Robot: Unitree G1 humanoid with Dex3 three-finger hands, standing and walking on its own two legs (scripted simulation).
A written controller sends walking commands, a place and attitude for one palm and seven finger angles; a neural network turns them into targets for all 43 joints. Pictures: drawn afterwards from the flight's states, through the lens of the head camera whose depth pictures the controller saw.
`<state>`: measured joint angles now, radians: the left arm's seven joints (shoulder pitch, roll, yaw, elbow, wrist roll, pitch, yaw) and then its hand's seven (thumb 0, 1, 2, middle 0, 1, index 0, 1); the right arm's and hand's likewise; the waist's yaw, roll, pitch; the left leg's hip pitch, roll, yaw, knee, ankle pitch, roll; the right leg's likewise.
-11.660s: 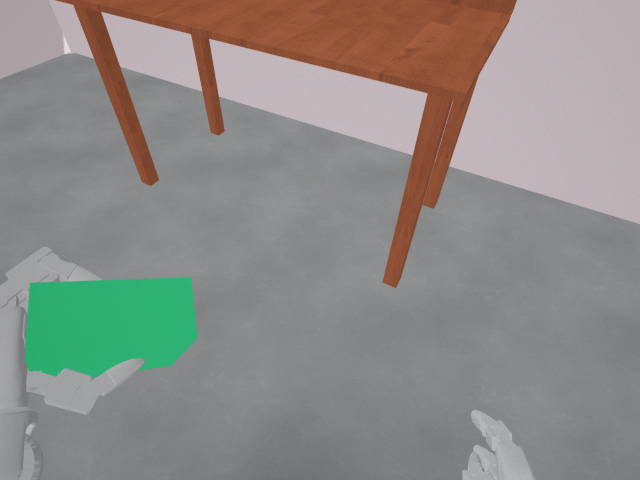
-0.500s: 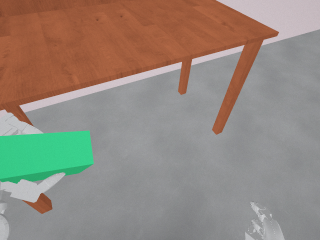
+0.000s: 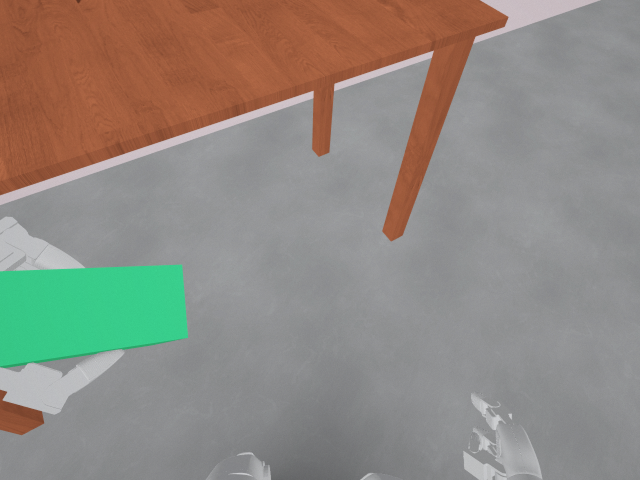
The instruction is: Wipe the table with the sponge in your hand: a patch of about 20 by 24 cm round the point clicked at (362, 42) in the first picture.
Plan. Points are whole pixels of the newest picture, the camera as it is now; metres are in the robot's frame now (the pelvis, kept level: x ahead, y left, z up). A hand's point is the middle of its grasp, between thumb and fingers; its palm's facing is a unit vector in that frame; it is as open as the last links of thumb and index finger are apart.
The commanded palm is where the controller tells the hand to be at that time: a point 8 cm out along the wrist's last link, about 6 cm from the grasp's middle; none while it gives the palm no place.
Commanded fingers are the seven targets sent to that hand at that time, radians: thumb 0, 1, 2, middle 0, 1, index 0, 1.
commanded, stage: take the last steps up to it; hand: left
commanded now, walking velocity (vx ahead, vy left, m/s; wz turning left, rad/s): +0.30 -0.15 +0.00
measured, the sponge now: (115, 314) +0.23 +0.19 +0.15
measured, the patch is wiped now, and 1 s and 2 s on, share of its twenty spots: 0.00 0.00 0.00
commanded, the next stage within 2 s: none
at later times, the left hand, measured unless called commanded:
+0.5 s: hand (250, 209) +0.35 +0.10 +0.17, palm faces +0.34 -0.80 -0.49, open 9.8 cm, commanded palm +0.28 +0.14 +0.19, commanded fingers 0.00 0.10 1.30 -1.20 -1.60 -1.20 -1.60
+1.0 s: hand (381, 134) +0.46 -0.04 +0.17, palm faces +0.38 -0.77 -0.50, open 9.8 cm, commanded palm +0.40 +0.01 +0.19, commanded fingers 0.00 0.10 1.30 -1.20 -1.60 -1.20 -1.60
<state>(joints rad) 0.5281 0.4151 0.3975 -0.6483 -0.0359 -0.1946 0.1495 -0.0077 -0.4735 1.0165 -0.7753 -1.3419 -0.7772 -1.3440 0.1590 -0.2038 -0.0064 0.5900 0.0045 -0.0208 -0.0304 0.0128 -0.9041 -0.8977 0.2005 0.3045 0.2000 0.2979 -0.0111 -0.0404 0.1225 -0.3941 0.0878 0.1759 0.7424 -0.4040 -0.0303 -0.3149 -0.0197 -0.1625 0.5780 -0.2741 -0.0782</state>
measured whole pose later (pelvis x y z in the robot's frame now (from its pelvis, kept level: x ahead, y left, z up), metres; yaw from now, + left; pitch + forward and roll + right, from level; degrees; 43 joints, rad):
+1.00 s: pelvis +0.24 -0.27 -0.01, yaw +1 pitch +0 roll +0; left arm 0.45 0.39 0.36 -0.55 -0.02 -0.18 0.14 -0.01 -0.47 1.02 -0.78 -1.34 -0.78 -1.34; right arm 0.18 -0.17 0.01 0.58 0.02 -0.06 -0.04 0.01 -0.90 -0.90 0.20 0.31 0.20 0.30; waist 0.02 0.06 0.11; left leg -0.39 0.20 0.05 0.96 -0.50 -0.03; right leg -0.36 -0.08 -0.19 0.68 -0.29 -0.02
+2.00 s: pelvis +0.48 -0.41 +0.00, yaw +6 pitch -1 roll +2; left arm 0.47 0.39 0.37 -0.57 -0.02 -0.24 0.17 -0.01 -0.48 1.02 -0.78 -1.34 -0.78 -1.34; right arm 0.19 -0.24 -0.07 0.56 0.01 -0.06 -0.06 0.01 -0.91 -0.90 0.20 0.30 0.20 0.30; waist 0.01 -0.05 0.09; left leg -0.30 0.02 0.18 0.55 -0.22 0.04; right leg -0.24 -0.09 -0.14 0.71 -0.45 0.00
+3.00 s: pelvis +0.52 -0.46 +0.00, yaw +7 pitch -1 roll +0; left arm 0.47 0.35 0.33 -0.51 -0.03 -0.14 0.14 -0.01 -0.48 1.02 -0.78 -1.34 -0.78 -1.34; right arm 0.19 -0.15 0.04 0.60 0.01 -0.07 -0.02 0.01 -0.90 -0.90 0.20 0.31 0.20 0.30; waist 0.02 0.04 0.06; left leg -0.35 0.08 0.06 0.65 -0.33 -0.04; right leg -0.23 0.01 -0.12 0.52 -0.27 -0.06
